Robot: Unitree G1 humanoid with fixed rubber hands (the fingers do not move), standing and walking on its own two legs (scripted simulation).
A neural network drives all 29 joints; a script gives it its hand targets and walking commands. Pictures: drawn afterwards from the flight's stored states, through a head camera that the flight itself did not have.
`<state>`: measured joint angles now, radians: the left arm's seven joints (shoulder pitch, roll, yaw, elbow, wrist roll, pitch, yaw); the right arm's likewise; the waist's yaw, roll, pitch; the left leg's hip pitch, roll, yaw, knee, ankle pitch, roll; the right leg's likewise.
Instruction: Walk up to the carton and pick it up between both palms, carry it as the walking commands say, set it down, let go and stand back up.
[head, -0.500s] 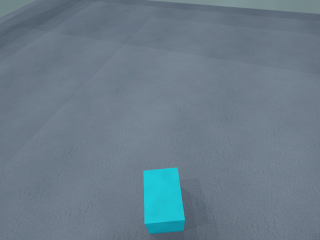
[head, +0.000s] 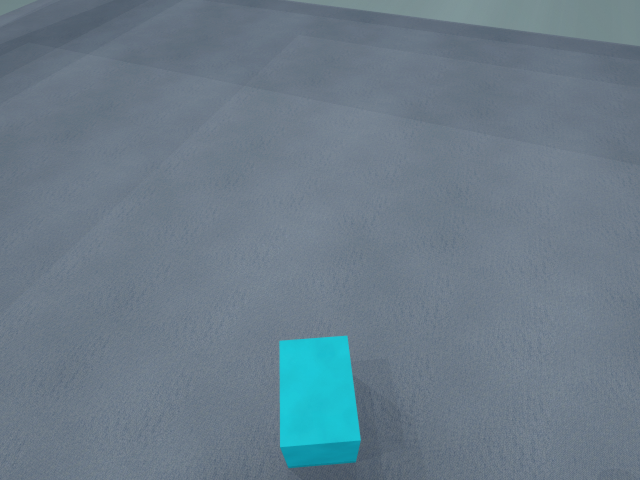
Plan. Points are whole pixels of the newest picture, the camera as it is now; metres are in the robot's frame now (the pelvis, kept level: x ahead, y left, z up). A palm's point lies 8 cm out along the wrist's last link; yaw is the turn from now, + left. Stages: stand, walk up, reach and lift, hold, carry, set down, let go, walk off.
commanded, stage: stand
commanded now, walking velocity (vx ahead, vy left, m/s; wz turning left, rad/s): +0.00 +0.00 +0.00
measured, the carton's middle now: (317, 401) +0.42 +0.04 -0.65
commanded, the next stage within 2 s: reach and lift in 0.02 s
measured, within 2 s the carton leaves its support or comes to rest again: neither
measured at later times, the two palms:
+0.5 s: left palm out of the picture +0.13 +0.22 -0.15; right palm out of the picture +0.15 -0.21 -0.16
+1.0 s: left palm (195, 417) +0.24 +0.22 -0.17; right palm (446, 412) +0.26 -0.18 -0.19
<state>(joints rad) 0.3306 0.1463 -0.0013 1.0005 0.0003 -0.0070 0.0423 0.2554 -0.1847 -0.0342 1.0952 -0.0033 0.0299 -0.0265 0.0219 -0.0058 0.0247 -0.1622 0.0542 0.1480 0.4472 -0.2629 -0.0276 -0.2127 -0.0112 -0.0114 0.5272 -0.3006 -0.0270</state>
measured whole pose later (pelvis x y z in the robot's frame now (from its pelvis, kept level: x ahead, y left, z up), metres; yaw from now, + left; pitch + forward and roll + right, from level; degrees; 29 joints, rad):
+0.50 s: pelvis -0.02 +0.01 -0.03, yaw +1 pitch +16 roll +1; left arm 0.01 0.12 0.00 0.62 0.00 0.29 0.02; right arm 0.03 -0.20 -0.04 0.58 0.02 0.26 0.03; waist 0.02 0.00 0.00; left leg -0.69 0.05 0.13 0.73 -0.30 0.00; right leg -0.71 -0.03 -0.01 0.76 -0.33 -0.02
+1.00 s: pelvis -0.10 +0.01 -0.08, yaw +2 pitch +22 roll +1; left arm -0.51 0.16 0.12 0.64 0.00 0.36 0.03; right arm -0.53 -0.20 -0.13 0.69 0.02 0.36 0.01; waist 0.02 0.00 0.05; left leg -1.06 0.06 0.11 0.98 -0.31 0.02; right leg -1.08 -0.04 -0.01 1.01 -0.32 -0.02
